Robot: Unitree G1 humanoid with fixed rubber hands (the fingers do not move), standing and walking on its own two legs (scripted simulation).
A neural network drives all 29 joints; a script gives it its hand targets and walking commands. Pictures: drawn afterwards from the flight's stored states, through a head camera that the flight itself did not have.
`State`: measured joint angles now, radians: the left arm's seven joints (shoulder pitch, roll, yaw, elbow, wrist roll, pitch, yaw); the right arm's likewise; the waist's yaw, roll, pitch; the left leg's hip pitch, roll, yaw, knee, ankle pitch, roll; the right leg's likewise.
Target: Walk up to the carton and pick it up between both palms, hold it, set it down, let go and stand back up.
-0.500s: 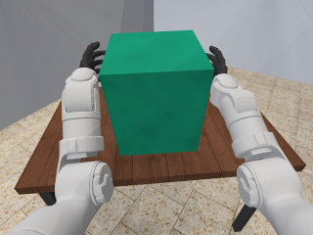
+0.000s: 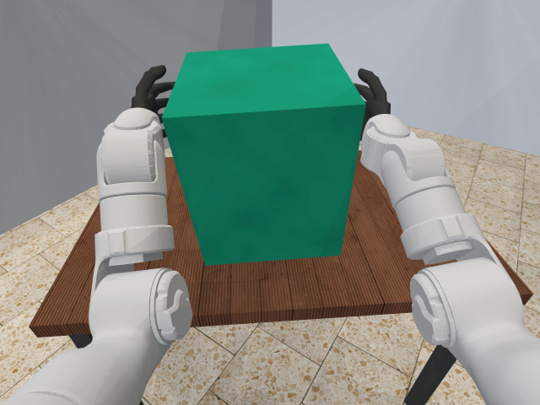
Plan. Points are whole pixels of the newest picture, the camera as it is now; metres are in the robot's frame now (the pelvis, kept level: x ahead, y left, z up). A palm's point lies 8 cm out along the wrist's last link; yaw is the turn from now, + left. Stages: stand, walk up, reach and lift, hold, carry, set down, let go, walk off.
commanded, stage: hold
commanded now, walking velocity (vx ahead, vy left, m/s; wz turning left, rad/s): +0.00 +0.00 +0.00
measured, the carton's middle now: (265, 156) +0.39 +0.00 +0.23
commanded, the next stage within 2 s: none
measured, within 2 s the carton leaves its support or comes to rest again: neither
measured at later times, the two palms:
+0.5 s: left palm (146, 117) +0.37 +0.16 +0.30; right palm (373, 119) +0.37 -0.15 +0.29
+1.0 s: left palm (145, 117) +0.37 +0.16 +0.31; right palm (374, 119) +0.37 -0.14 +0.29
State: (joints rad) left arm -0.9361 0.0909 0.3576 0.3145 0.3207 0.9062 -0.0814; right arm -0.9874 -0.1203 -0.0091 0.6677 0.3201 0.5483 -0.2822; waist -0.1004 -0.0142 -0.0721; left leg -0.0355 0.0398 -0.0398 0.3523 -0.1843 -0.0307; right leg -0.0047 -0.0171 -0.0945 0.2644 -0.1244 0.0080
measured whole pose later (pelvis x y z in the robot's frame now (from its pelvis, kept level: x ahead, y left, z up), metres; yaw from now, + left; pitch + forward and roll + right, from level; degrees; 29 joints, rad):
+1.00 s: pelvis +0.00 +0.00 +0.00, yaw +0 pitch -7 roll -1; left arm -0.96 0.10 0.36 0.35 0.32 0.91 -0.09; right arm -1.02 -0.13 0.00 0.69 0.34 0.59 -0.30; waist -0.10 -0.01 -0.10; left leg -0.06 0.03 -0.05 0.35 -0.18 -0.03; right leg -0.02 -0.01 -0.07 0.27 -0.13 0.01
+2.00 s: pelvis +0.00 +0.00 +0.00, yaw +1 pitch -6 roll -1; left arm -0.97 0.10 0.36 0.37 0.32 0.90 -0.09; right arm -1.02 -0.13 -0.01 0.69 0.34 0.60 -0.30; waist -0.10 -0.01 -0.11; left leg -0.06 0.03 -0.06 0.34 -0.17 -0.03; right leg -0.03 0.00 -0.04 0.27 -0.13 0.00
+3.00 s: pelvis +0.00 +0.00 +0.00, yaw +1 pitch -6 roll -1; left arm -0.95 0.10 0.36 0.37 0.32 0.90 -0.08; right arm -1.01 -0.13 0.00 0.69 0.35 0.61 -0.31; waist -0.11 -0.01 -0.12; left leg -0.06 0.03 -0.06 0.34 -0.18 -0.03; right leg -0.02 0.01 -0.03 0.26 -0.14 0.00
